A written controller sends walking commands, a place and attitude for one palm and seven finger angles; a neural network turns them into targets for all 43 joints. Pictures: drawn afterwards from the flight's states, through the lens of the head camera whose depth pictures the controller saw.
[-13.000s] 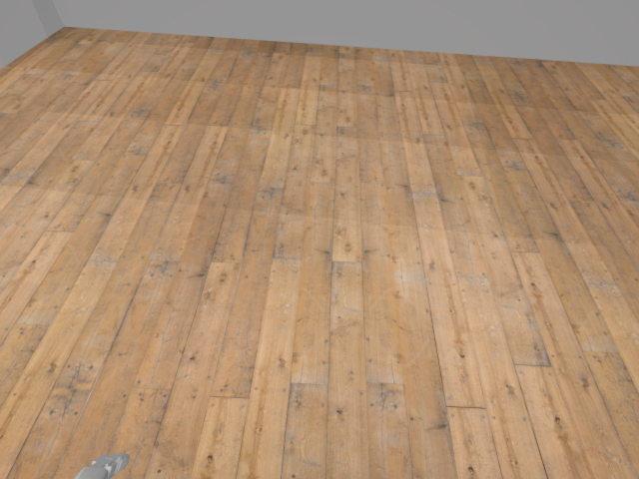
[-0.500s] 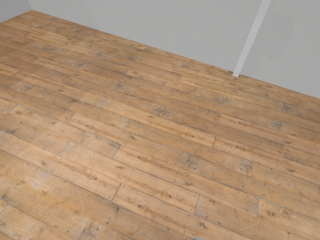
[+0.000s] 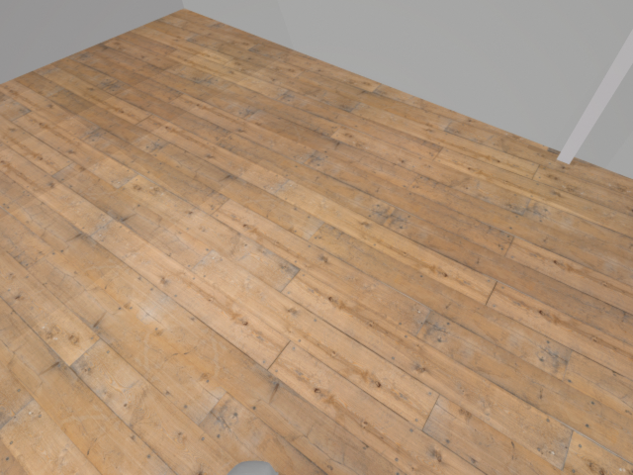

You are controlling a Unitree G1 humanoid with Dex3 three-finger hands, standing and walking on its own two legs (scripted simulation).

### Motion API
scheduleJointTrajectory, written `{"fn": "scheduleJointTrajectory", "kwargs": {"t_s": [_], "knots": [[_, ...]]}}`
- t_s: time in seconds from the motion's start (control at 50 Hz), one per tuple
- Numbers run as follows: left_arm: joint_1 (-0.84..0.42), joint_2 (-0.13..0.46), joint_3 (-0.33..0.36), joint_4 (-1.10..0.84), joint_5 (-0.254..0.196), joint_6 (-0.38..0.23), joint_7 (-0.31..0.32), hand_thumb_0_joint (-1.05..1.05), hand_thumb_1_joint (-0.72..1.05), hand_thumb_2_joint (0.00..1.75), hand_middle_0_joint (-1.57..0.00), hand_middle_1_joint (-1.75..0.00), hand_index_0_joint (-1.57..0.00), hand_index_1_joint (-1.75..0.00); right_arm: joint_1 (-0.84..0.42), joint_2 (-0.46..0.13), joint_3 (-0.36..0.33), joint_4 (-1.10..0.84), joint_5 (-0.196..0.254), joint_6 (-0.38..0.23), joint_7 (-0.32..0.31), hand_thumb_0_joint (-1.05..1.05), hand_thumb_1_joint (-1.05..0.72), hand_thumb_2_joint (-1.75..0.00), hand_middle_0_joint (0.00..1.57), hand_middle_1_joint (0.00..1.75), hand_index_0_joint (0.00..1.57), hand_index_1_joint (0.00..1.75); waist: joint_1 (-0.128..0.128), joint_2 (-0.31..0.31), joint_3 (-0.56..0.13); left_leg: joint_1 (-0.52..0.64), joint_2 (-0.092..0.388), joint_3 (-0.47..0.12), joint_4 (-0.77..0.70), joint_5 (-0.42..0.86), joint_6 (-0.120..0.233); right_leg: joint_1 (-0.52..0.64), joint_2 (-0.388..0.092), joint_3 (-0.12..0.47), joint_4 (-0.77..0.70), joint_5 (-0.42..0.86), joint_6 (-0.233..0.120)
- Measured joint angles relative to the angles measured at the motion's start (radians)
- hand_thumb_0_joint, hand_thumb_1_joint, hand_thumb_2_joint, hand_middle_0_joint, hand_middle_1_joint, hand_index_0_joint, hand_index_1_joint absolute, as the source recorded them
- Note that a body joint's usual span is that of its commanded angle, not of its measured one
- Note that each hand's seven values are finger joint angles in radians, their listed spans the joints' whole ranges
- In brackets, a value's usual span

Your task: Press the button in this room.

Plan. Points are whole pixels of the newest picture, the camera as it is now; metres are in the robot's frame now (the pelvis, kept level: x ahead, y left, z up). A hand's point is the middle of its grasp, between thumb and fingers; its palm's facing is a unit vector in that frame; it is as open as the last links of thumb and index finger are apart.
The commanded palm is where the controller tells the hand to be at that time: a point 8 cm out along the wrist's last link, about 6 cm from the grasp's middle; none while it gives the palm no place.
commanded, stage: turn or walk to find it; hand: left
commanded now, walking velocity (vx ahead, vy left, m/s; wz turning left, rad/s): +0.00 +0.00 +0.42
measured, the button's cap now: out of the picture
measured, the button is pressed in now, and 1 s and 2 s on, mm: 0 0 0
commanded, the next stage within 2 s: none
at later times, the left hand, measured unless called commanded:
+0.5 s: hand out of the picture +0.04 +0.26 -0.16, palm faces +0.22 -0.94 -0.26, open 7.4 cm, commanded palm none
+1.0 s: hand out of the picture -0.08 +0.20 -0.16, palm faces +0.45 -0.86 -0.26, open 7.3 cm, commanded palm none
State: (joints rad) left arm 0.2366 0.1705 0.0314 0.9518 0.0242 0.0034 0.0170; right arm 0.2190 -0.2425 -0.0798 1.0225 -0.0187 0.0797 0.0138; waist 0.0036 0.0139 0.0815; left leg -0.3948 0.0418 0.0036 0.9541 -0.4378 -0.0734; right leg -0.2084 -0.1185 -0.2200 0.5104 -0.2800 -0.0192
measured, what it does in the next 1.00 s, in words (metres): steps on the spot, turning left: left foot, then right foot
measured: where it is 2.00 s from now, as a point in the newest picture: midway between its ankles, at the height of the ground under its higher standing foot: outside the picture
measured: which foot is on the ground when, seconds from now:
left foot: up 0.00-0.10, down 0.12-0.60, up 0.62-1.00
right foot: down 0.00-0.12, up 0.14-0.58, down 0.60-1.00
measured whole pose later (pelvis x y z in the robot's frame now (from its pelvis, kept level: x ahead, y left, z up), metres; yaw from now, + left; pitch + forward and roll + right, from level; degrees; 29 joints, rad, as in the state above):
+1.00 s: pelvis -0.03 +0.00 +0.00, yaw +26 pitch +0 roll +2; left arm 0.24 0.19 0.04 0.96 0.03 0.01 0.01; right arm 0.18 -0.24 -0.07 1.01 -0.01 0.07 0.01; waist 0.02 0.00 0.09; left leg -0.35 0.04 0.03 0.83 -0.46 -0.07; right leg -0.22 -0.13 -0.23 0.53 -0.31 -0.01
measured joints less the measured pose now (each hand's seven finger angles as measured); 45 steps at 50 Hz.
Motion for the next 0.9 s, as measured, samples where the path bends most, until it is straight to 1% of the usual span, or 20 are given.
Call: {"fn": "scheduleJointTrajectory", "kwargs": {"t_s": [0.04, 0.08, 0.12, 0.14, 0.16, 0.2, 0.26, 0.32, 0.4, 0.48, 0.54, 0.58, 0.6, 0.62, 0.66, 0.68, 0.72, 0.76, 0.82, 0.9], "knots": [[0.006, 0.013, 0.004, 0.009, 0.003, 0.003, -0.002, 0.01, 0.91, 0.90, -0.21, -0.30, -0.21, -0.30, -0.020, 0.005, 0.006, -0.005, 0.004, -0.005, -0.001, 0.01, -0.91, -0.90, 0.20, 0.30, 0.20, 0.30, 0.011, -0.011, 0.006, 0.037, -0.001, 0.021, -0.092, -0.017, 0.006, -0.010, -0.013, -0.012, 0.018, -0.005, 0.010], [0.011, 0.029, 0.010, 0.019, 0.003, 0.008, -0.003, 0.01, 0.91, 0.90, -0.21, -0.30, -0.21, -0.30, -0.039, 0.011, 0.012, -0.017, 0.007, -0.015, -0.002, 0.01, -0.91, -0.90, 0.20, 0.30, 0.20, 0.30, 0.017, -0.023, 0.008, 0.078, -0.005, 0.046, -0.197, 0.004, 0.014, -0.023, -0.028, -0.026, 0.046, -0.016, 0.023], [0.023, 0.045, 0.018, 0.025, -0.003, 0.016, -0.004, 0.01, 0.91, 0.90, -0.21, -0.30, -0.21, -0.30, -0.050, 0.011, 0.018, -0.036, 0.007, -0.033, 0.001, 0.01, -0.91, -0.90, 0.20, 0.30, 0.20, 0.30, 0.019, -0.026, 0.001, 0.141, -0.006, 0.065, -0.358, 0.111, 0.028, -0.048, -0.041, -0.041, 0.102, -0.040, 0.042], [0.023, 0.058, 0.023, 0.028, -0.007, 0.024, -0.005, 0.01, 0.91, 0.90, -0.21, -0.30, -0.21, -0.30, -0.060, 0.018, 0.018, -0.042, 0.004, -0.044, 0.001, 0.01, -0.91, -0.90, 0.20, 0.30, 0.20, 0.30, 0.020, -0.041, 0.002, 0.139, -0.017, 0.067, -0.368, 0.134, 0.046, -0.073, -0.052, -0.026, 0.156, -0.072, 0.055], [0.020, 0.071, 0.028, 0.033, -0.009, 0.036, -0.003, 0.01, 0.91, 0.90, -0.20, -0.30, -0.20, -0.30, -0.069, 0.027, 0.021, -0.048, 0.003, -0.050, 0.001, 0.01, -0.91, -0.90, 0.20, 0.30, 0.20, 0.30, 0.025, -0.058, 0.008, 0.132, -0.028, 0.070, -0.349, 0.126, 0.067, -0.102, -0.051, 0.012, 0.227, -0.144, 0.063], [0.011, 0.085, 0.033, 0.045, -0.009, 0.060, 0.002, 0.01, 0.91, 0.90, -0.20, -0.30, -0.20, -0.30, -0.077, 0.040, 0.028, -0.058, -0.001, -0.061, -0.004, 0.01, -0.91, -0.90, 0.20, 0.30, 0.20, 0.30, 0.029, -0.065, 0.007, 0.132, -0.035, 0.066, -0.345, 0.111, 0.096, -0.162, -0.022, 0.082, 0.379, -0.226, 0.074], [-0.010, 0.093, 0.038, 0.051, -0.009, 0.066, -0.005, 0.01, 0.91, 0.90, -0.20, -0.30, -0.20, -0.30, -0.076, 0.052, 0.037, -0.063, -0.002, -0.064, -0.014, 0.01, -0.91, -0.90, 0.20, 0.30, 0.20, 0.30, 0.026, -0.057, -0.001, 0.152, -0.044, 0.045, -0.407, 0.146, 0.107, -0.225, 0.007, 0.136, 0.530, -0.177, 0.086], [-0.027, 0.093, 0.036, 0.037, -0.010, 0.056, -0.009, 0.01, 0.91, 0.90, -0.20, -0.30, -0.20, -0.30, -0.070, 0.059, 0.042, -0.062, 0.000, -0.066, -0.016, 0.01, -0.91, -0.90, 0.20, 0.30, 0.20, 0.30, 0.025, -0.050, -0.009, 0.168, -0.058, 0.025, -0.468, 0.188, 0.114, -0.249, 0.017, 0.163, 0.563, -0.128, 0.098], [-0.052, 0.084, 0.031, 0.014, -0.011, 0.051, -0.008, 0.01, 0.91, 0.90, -0.20, -0.30, -0.20, -0.30, -0.054, 0.065, 0.040, -0.063, -0.001, -0.065, -0.014, 0.01, -0.91, -0.90, 0.20, 0.30, 0.20, 0.30, 0.012, -0.037, -0.019, 0.169, -0.072, -0.004, -0.503, 0.217, 0.115, -0.235, 0.027, 0.184, 0.504, -0.126, 0.107], [-0.084, 0.066, 0.024, -0.007, -0.014, 0.049, -0.006, 0.01, 0.91, 0.90, -0.20, -0.30, -0.20, -0.30, -0.034, 0.063, 0.032, -0.062, -0.006, -0.058, -0.012, 0.01, -0.91, -0.90, 0.20, 0.30, 0.20, 0.30, -0.010, -0.020, -0.019, 0.149, -0.082, -0.038, -0.496, 0.226, 0.106, -0.193, 0.045, 0.193, 0.389, -0.154, 0.103], [-0.105, 0.049, 0.017, -0.025, -0.018, 0.040, -0.005, 0.01, 0.91, 0.90, -0.20, -0.30, -0.20, -0.30, -0.017, 0.054, 0.023, -0.057, -0.008, -0.049, -0.011, 0.01, -0.91, -0.90, 0.20, 0.30, 0.20, 0.30, -0.025, -0.003, -0.018, 0.123, -0.089, -0.065, -0.475, 0.226, 0.091, -0.141, 0.064, 0.190, 0.261, -0.146, 0.094], [-0.109, 0.039, 0.011, -0.038, -0.020, 0.027, -0.006, 0.01, 0.91, 0.90, -0.20, -0.30, -0.20, -0.30, -0.004, 0.047, 0.017, -0.054, -0.006, -0.043, -0.011, 0.01, -0.91, -0.90, 0.20, 0.30, 0.20, 0.30, -0.029, 0.007, -0.021, 0.098, -0.096, -0.081, -0.444, 0.218, 0.077, -0.084, 0.075, 0.179, 0.121, -0.071, 0.088], [-0.107, 0.034, 0.008, -0.043, -0.018, 0.018, -0.005, 0.01, 0.91, 0.90, -0.20, -0.30, -0.20, -0.30, 0.003, 0.041, 0.012, -0.052, -0.003, -0.040, -0.010, 0.01, -0.91, -0.90, 0.20, 0.30, 0.20, 0.30, -0.028, 0.013, -0.024, 0.080, -0.099, -0.088, -0.416, 0.207, 0.068, -0.057, 0.078, 0.171, 0.056, -0.034, 0.074], [-0.108, 0.022, 0.005, -0.043, -0.014, 0.010, -0.002, 0.01, 0.91, 0.90, -0.20, -0.30, -0.20, -0.30, 0.005, 0.032, 0.006, -0.048, 0.001, -0.036, -0.009, 0.01, -0.91, -0.90, 0.20, 0.30, 0.20, 0.30, -0.030, 0.032, -0.018, 0.059, -0.094, -0.098, -0.364, 0.155, 0.062, -0.055, 0.086, 0.157, 0.055, -0.025, 0.046], [-0.097, 0.006, -0.002, -0.049, -0.011, 0.004, -0.002, 0.01, 0.91, 0.90, -0.20, -0.30, -0.20, -0.30, 0.012, 0.021, -0.003, -0.041, -0.002, -0.021, -0.009, 0.01, -0.91, -0.90, 0.20, 0.30, 0.20, 0.30, -0.032, 0.041, -0.016, -0.004, -0.104, -0.089, -0.182, 0.019, 0.056, -0.051, 0.078, 0.133, 0.065, -0.033, 0.002], [-0.088, 0.000, -0.003, -0.051, -0.011, 0.004, -0.001, 0.01, 0.91, 0.90, -0.20, -0.30, -0.20, -0.30, 0.015, 0.016, -0.008, -0.037, -0.003, -0.014, -0.008, 0.01, -0.91, -0.90, 0.20, 0.30, 0.20, 0.30, -0.030, 0.040, -0.016, -0.036, -0.105, -0.079, -0.078, -0.002, 0.054, -0.044, 0.071, 0.125, 0.055, -0.033, -0.008], [-0.071, -0.010, -0.005, -0.047, -0.011, 0.007, 0.000, 0.01, 0.91, 0.90, -0.20, -0.30, -0.20, -0.30, 0.018, 0.005, -0.015, -0.032, -0.006, -0.008, -0.002, 0.01, -0.91, -0.90, 0.20, 0.30, 0.20, 0.30, -0.031, 0.042, -0.015, -0.085, -0.092, -0.061, 0.089, 0.021, 0.046, -0.025, 0.062, 0.108, 0.025, -0.020, -0.015], [-0.058, -0.017, -0.005, -0.038, -0.011, 0.008, 0.001, 0.01, 0.91, 0.90, -0.20, -0.30, -0.20, -0.30, 0.023, -0.004, -0.018, -0.030, -0.007, -0.008, 0.001, 0.01, -0.91, -0.90, 0.20, 0.30, 0.20, 0.30, -0.036, 0.043, -0.013, -0.107, -0.068, -0.051, 0.180, 0.060, 0.032, -0.011, 0.055, 0.088, 0.000, -0.009, -0.016], [-0.041, -0.021, -0.005, -0.025, -0.009, 0.004, 0.002, 0.01, 0.91, 0.90, -0.20, -0.30, -0.20, -0.30, 0.030, -0.008, -0.018, -0.021, -0.007, -0.007, 0.002, 0.01, -0.91, -0.90, 0.20, 0.30, 0.20, 0.30, -0.033, 0.035, -0.011, -0.099, -0.037, -0.045, 0.204, 0.077, 0.012, 0.000, 0.041, 0.059, -0.018, -0.004, -0.016], [-0.021, -0.013, 0.000, -0.011, -0.004, -0.002, 0.002, 0.01, 0.91, 0.90, -0.21, -0.30, -0.21, -0.30, 0.019, -0.006, -0.009, -0.005, -0.004, -0.003, -0.001, 0.01, -0.91, -0.90, 0.20, 0.30, 0.20, 0.30, -0.016, 0.015, -0.005, -0.039, -0.009, -0.027, 0.088, 0.026, -0.002, 0.003, 0.017, 0.025, -0.015, -0.011, -0.012]]}}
